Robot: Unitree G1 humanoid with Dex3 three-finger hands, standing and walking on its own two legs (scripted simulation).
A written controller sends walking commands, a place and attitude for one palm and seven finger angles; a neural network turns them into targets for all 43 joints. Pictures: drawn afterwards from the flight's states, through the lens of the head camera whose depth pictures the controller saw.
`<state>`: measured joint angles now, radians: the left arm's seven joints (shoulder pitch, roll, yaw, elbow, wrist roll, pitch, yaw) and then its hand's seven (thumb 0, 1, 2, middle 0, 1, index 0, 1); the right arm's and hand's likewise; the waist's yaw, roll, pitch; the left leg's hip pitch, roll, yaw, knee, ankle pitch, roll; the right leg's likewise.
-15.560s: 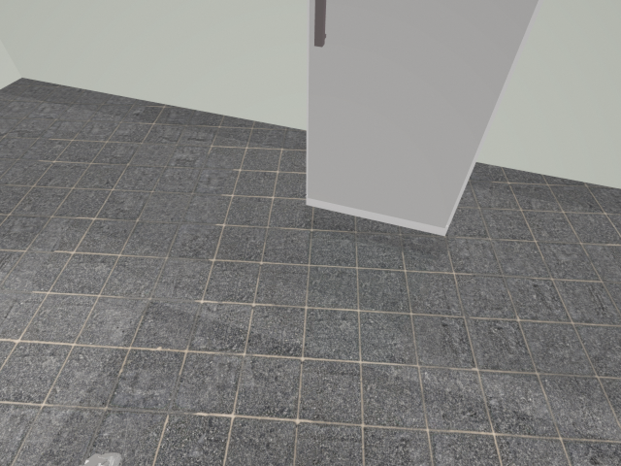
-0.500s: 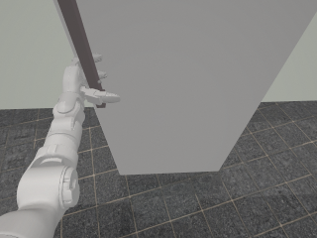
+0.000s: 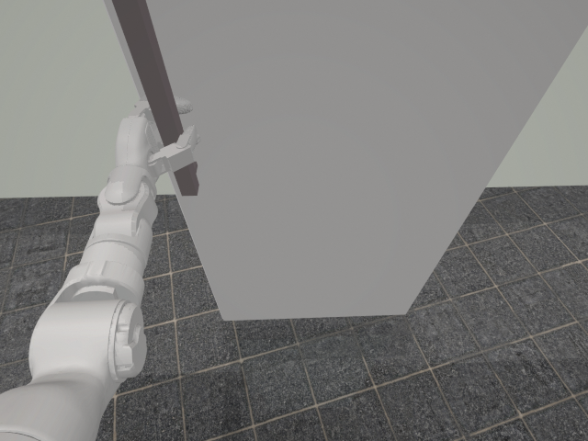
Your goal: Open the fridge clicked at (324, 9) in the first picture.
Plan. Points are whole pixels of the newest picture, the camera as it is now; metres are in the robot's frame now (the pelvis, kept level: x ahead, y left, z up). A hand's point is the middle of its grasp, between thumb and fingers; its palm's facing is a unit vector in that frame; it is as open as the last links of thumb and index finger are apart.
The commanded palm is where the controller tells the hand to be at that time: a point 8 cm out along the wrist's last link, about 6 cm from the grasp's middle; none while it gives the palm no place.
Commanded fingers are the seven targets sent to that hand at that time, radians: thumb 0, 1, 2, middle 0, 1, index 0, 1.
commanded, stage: grip the handle and tug to test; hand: left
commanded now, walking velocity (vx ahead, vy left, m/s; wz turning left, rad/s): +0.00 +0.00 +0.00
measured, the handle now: (162, 81) +0.53 +0.17 +0.22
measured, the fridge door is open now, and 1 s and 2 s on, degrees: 0 0 14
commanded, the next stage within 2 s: pull the door a little, standing still in 0.76 s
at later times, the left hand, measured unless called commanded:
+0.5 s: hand (184, 147) +0.47 +0.14 +0.15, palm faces +0.02 -1.00 +0.01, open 5.7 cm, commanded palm +0.43 +0.20 +0.15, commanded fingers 0.00 0.90 0.90 -0.45 -1.40 -0.45 -1.40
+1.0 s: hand (184, 148) +0.47 +0.14 +0.15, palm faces +0.03 -1.00 +0.01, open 5.9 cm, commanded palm +0.43 +0.19 +0.15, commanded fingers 0.00 0.90 0.90 -0.45 -1.40 -0.45 -1.40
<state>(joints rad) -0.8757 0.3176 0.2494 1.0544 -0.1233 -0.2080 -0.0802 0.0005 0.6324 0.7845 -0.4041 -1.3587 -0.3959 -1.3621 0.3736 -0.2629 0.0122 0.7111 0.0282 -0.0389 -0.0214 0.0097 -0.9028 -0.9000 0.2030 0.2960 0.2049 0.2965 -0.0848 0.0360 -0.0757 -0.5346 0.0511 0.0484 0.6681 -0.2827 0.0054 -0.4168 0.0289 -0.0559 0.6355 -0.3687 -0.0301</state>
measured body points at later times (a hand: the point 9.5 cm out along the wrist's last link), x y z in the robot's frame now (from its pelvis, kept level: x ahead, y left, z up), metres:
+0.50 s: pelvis +0.00 +0.00 +0.00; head +0.04 +0.00 +0.45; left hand +0.47 +0.20 +0.15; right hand +0.03 -0.26 -0.12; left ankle +0.03 +0.12 -0.72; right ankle -0.03 -0.10 -0.72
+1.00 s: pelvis +0.04 +0.00 +0.01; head +0.06 +0.00 +0.46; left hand +0.46 +0.20 +0.15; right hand +0.12 -0.25 -0.11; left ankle +0.03 +0.12 -0.72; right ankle -0.03 -0.10 -0.72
